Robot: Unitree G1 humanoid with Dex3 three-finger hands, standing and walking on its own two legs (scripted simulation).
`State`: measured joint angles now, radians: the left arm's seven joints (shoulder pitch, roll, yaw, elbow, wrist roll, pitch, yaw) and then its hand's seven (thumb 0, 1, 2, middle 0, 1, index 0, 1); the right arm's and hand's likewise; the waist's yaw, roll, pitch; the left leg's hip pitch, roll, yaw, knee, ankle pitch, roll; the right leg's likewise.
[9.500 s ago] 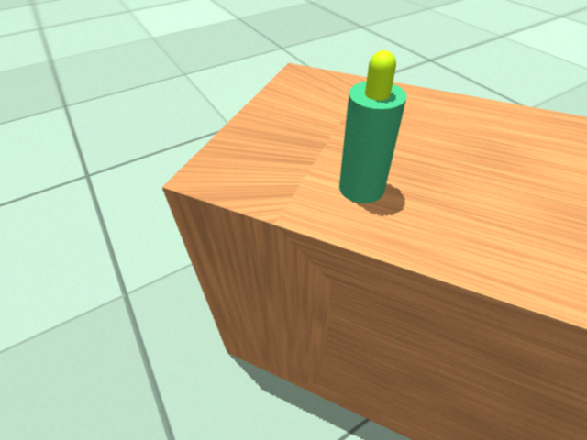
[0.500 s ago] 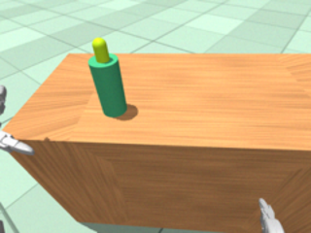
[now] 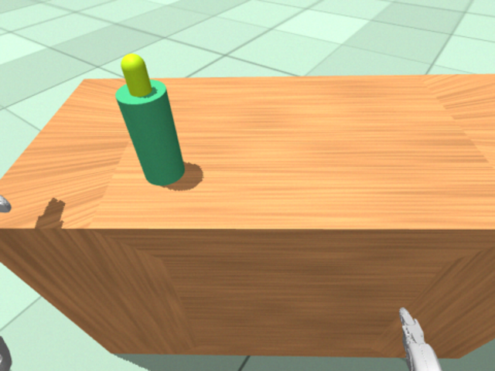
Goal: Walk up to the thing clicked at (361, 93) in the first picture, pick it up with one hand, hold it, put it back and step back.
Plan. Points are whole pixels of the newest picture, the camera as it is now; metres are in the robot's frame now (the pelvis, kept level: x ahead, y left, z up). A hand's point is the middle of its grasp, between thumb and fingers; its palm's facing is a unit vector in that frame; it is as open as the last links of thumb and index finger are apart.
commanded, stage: go down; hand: left
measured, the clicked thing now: (150, 122) +0.52 +0.18 +0.16
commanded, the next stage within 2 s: approach in 1.50 s
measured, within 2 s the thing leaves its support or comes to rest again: neither
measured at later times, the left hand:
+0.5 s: hand out of the picture +0.39 +0.35 +0.22, palm faces +0.13 -0.99 -0.01, open 17.7 cm
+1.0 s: hand out of the picture +0.41 +0.37 +0.23, palm faces +0.14 -0.99 +0.00, open 17.7 cm
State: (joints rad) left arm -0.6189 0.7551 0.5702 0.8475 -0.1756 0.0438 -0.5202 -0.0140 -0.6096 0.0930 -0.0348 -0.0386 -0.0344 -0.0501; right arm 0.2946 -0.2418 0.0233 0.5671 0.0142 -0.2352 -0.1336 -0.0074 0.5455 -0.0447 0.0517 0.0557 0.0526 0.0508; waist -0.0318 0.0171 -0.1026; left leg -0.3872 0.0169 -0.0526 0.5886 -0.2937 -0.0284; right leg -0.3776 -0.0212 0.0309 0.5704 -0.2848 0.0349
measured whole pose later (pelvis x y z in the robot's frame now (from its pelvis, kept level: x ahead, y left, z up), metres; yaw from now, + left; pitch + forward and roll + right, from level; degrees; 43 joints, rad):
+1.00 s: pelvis +0.01 +0.01 +0.00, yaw +0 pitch +9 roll -1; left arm -0.81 0.88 0.55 1.03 -0.14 0.11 -0.58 -0.01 -0.61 0.07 -0.05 -0.05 -0.05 -0.06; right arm 0.27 -0.24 0.03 0.58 0.01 -0.22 -0.16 -0.01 0.52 -0.05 0.05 0.06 0.05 0.05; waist -0.07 0.01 -0.13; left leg -0.47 0.02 -0.05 0.63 -0.33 -0.02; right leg -0.44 -0.02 0.03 0.57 -0.30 0.05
